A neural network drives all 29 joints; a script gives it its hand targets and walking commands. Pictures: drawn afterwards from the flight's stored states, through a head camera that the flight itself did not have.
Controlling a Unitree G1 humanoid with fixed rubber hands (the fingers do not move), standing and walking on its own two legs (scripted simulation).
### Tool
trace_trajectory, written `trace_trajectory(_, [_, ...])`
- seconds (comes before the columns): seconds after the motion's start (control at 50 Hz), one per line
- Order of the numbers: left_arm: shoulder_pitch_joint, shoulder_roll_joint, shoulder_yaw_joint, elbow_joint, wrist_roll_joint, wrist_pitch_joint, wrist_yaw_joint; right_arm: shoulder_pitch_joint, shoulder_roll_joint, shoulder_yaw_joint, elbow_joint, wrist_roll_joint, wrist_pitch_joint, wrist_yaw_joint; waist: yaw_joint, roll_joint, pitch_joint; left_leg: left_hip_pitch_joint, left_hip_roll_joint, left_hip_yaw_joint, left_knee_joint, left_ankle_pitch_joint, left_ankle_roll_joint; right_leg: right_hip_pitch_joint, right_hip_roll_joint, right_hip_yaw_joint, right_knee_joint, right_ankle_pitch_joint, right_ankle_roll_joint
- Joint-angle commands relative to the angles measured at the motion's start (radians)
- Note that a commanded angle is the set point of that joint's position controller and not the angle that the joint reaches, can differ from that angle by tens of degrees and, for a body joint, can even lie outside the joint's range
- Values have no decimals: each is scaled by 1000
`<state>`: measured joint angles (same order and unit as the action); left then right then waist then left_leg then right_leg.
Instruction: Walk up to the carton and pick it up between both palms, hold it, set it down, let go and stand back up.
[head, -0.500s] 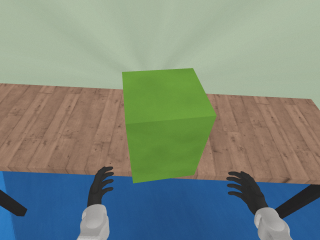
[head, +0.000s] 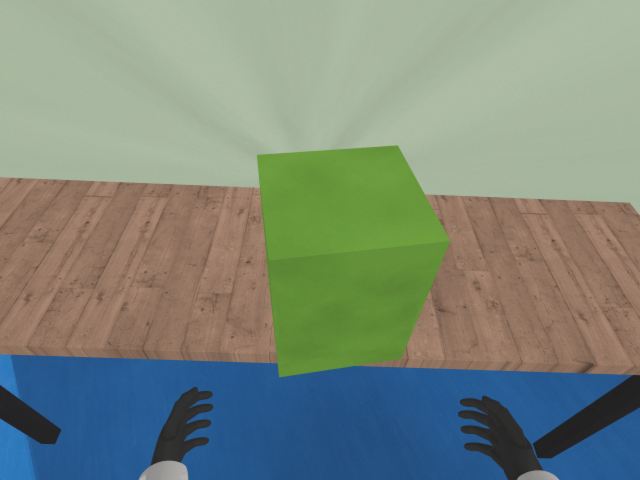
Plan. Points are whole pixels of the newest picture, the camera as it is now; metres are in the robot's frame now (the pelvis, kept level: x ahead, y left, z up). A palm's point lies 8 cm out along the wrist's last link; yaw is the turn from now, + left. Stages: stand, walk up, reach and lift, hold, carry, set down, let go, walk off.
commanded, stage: set down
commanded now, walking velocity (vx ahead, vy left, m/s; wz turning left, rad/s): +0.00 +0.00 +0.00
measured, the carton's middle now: (335, 266) +0.41 -0.01 +0.02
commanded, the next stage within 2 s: let go in 0.42 s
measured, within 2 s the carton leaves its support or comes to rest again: neither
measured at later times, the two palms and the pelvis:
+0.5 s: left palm out of the picture +0.14 +0.23 -0.08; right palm out of the picture +0.14 -0.22 -0.08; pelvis -0.01 +0.01 +0.00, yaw +0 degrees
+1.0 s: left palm out of the picture +0.14 +0.22 -0.08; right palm out of the picture +0.14 -0.24 -0.08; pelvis -0.02 -0.01 -0.01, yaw +1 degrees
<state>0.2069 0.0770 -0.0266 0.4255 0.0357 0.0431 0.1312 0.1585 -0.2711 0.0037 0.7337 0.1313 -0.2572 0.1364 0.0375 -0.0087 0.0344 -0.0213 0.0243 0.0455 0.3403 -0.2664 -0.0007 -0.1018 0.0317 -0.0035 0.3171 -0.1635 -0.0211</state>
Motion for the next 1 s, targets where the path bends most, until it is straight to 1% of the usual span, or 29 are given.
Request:
trace_trajectory(0.0, [-56,52,10,-114,-4,-15,-12,-56,-115,-51,-108,-20,-14,-11,0,-14,-65,-118,-6,5,-45,256,-28,127,-14,27,-18,200,-40])
trace_trajectory(0.22, [-32,121,28,-82,-17,24,-52,-15,-66,-65,-107,-85,13,-50,-9,6,-38,-124,-8,15,-34,268,-35,131,-13,14,-15,171,-32])
trace_trajectory(0.38, [-37,171,45,-53,-26,68,-89,-3,-32,-70,-110,-124,41,-86,-14,18,-17,-131,-10,26,-29,260,-34,127,-12,3,-6,132,-24])
trace_trajectory(0.48, [-88,218,48,-55,-43,84,-108,-31,-13,-89,-113,-154,41,-109,-20,25,-22,-156,-2,35,-21,210,-25,115,-10,-5,21,99,-20])
trace_trajectory(0.56, [-93,212,37,-48,-45,69,-102,-36,-11,-88,-93,-151,29,-105,-27,49,-32,-155,8,32,-23,226,-30,117,-1,-14,34,99,-29])
trace_trajectory(0.62, [-77,210,39,-20,-47,73,-108,-31,-18,-85,-90,-150,33,-105,-25,33,-26,-143,3,32,-26,239,-30,117,2,-15,27,102,-26])
trace_trajectory(0.7, [-86,217,47,-9,-48,82,-113,-35,-16,-81,-104,-155,44,-107,-22,12,-13,-147,-2,36,-31,216,-23,115,-1,-11,20,90,-21])
trace_trajectory(0.86, [-110,224,55,-18,-43,86,-105,-35,-2,-77,-127,-160,61,-107,-23,8,-6,-169,-4,42,-36,159,-12,116,-18,9,19,69,-18])
trace_trajectory(0.88, [-84,182,28,-52,-72,83,-103,-36,-50,-114,-169,-154,41,-104,26,-8,-61,-206,-24,40,14,168,-37,119,-14,1,57,59,-13])
trace_trajectory(0.9, [-83,191,27,-36,-66,90,-106,-22,-45,-104,-157,-152,38,-106,0,5,-54,-196,-21,42,19,163,-38,100,-16,5,58,65,-18])
trace_trajectory(0.92, [-89,200,37,-41,-63,93,-110,-21,-41,-101,-155,-149,36,-108,6,3,-47,-204,-25,43,29,165,-37,93,-18,4,59,61,-17])
trace_trajectory(0.94, [-93,206,38,-43,-61,96,-112,-19,-39,-100,-154,-146,34,-110,3,1,-41,-207,-27,44,35,155,-36,84,-21,6,62,59,-16])
trace_trajectory(0.96, [45,277,98,86,-14,0,-97,56,-63,-78,-116,-134,122,-132,-6,26,-100,-174,57,-67,114,171,17,-39,-124,97,93,196,-13])
trace_trajectory(0.98, [41,300,103,99,-12,-35,-98,95,-56,-79,-131,-129,156,-139,-32,-6,-105,-119,73,-87,118,165,26,-58,-148,118,82,218,-15])
